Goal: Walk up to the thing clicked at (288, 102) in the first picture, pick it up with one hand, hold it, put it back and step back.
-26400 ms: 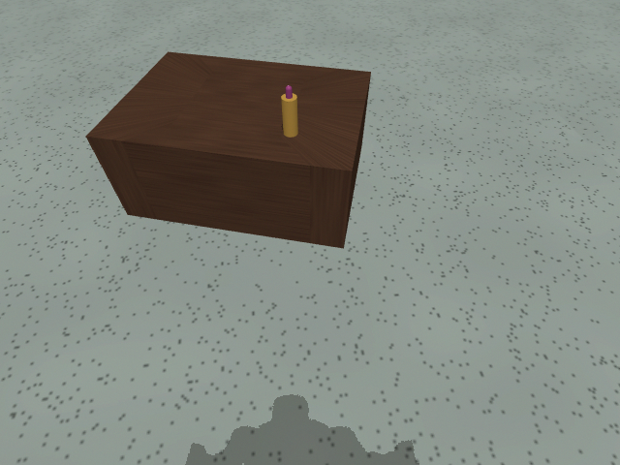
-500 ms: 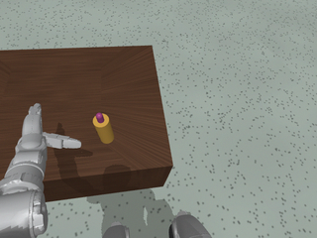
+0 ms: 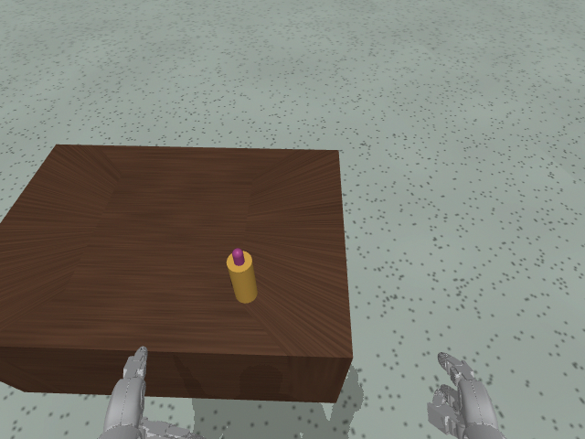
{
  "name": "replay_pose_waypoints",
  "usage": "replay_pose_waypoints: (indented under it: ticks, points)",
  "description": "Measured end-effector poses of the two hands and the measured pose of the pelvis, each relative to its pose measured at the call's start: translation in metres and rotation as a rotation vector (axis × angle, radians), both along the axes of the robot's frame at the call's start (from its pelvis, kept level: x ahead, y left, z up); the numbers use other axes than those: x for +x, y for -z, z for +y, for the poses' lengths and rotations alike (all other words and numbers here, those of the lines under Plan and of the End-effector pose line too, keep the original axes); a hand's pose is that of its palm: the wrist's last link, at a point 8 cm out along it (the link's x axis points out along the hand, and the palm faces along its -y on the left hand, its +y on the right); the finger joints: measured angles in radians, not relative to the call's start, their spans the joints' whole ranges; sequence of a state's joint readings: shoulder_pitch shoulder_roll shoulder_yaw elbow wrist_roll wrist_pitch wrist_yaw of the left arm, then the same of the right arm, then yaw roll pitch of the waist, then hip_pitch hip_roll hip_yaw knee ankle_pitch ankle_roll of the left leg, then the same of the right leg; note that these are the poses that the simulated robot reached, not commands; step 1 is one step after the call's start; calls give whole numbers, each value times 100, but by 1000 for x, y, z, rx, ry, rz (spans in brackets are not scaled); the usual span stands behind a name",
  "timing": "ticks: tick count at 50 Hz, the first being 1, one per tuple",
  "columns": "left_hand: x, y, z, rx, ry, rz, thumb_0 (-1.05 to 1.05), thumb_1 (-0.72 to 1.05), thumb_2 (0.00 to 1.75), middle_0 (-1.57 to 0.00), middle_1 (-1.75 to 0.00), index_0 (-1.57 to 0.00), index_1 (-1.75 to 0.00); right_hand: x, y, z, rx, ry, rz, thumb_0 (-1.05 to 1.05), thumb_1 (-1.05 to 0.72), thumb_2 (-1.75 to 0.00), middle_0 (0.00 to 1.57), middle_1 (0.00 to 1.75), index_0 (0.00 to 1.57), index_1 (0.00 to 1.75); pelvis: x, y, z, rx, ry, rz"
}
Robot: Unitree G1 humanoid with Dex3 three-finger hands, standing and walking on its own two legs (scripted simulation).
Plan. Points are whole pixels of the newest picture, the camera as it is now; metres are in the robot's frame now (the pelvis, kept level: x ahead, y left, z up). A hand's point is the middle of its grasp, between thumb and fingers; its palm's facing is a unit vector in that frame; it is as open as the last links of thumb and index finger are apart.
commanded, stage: home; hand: left
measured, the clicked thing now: (242, 273) +0.49 +0.13 -0.24
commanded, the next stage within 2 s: stand in 1.88 s
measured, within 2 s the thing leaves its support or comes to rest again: neither
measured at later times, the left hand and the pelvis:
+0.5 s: hand out of the picture +0.14 +0.18 -0.09, palm faces +0.04 -0.95 -0.31, open 17.5 cm; pelvis -0.02 -0.01 +0.00, yaw +0 degrees
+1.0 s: hand out of the picture +0.02 +0.25 -0.12, palm faces +0.02 -0.92 -0.39, open 17.2 cm; pelvis -0.03 +0.00 +0.03, yaw +1 degrees
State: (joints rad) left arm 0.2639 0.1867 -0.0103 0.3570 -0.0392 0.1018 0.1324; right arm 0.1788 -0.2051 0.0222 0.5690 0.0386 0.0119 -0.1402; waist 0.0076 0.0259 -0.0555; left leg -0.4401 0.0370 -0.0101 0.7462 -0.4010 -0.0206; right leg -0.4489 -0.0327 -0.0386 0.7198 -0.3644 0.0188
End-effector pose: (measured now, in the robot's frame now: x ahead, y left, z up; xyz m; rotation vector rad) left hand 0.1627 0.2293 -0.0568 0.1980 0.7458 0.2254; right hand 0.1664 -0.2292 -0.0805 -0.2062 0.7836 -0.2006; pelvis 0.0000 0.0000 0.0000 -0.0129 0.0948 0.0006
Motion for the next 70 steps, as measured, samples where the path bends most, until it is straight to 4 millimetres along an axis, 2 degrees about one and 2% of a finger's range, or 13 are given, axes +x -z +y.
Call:
replay_pose_waypoints:
  ticks: [3, 6, 16, 23, 26, 30, 36, 42, 54, 64, 70]
  points:
    - [-19, 2, -3, -6, -14, 25, -1, -50, 7, -6, -6, -6, -6, 4, -2, 3, 1, -19, -18, 1, -90, -90, 20, 30, 20, 30, -2, 0, -2, 3, -5, -10]
    - [-29, 2, -4, -3, -24, 37, -1, -51, 7, -6, -6, -6, -6, 4, -2, 3, -6, -32, -26, 1, -90, -90, 21, 30, 20, 30, -5, 1, -4, 4, -11, -19]
    - [-26, -6, -6, 20, -5, -14, -1, -54, 5, -5, -6, -5, -5, -24, 1, -7, -19, -14, -21, 1, -90, -91, 21, 30, 20, 30, -15, 2, -6, 6, -9, -42]
    - [-32, -4, -8, 25, 38, -16, -1, -56, 4, -5, -6, -5, -5, -46, 4, -14, -28, -13, 2, 1, -90, -91, 20, 30, 20, 30, -22, 3, -5, 7, -2, -53]
    - [-41, 9, 1, 57, 107, 58, -1, -55, 5, -5, -6, -5, -6, -57, 14, -22, -38, -74, 101, 1, -90, -91, 20, 30, 20, 30, -22, 0, -5, 12, -3, -74]
    - [-64, 18, 22, 82, 104, 160, -1, -53, 6, -6, -6, -6, -6, -76, 20, -36, -30, -64, 191, 1, -90, -91, 21, 30, 21, 30, -19, -5, -5, 16, -7, -100]
    - [-99, 20, 49, 116, 40, 283, -1, -51, 7, -6, -7, -6, -6, -102, 20, -53, -36, -32, 284, 1, -90, -91, 20, 30, 20, 30, -19, -14, -5, 18, -15, -132]
    - [-128, 20, 62, 124, -9, 375, -1, -50, 8, -6, -7, -6, -6, -120, 20, -58, -39, -19, 360, 1, -90, -91, 20, 30, 20, 30, -22, -21, -4, 15, -22, -151]
    - [-160, 25, 64, 99, -44, 473, 0, -50, 7, -6, -6, -6, -6, -132, 20, -54, -31, -36, 407, 1, -90, -91, 20, 30, 20, 30, -31, -28, -3, 18, -25, -175]
    - [-174, 27, 64, 90, -53, 521, 0, -50, 7, -6, -6, -6, -6, -139, 20, -59, -35, -34, 431, 0, -90, -91, 20, 30, 20, 30, -37, -29, -4, 16, -26, -168]
    - [-176, 28, 65, 86, -56, 543, 0, -51, 7, -6, -6, -6, -6, -145, 20, -64, -43, -24, 459, 0, -90, -91, 20, 30, 20, 30, -36, -30, -5, 16, -25, -163]
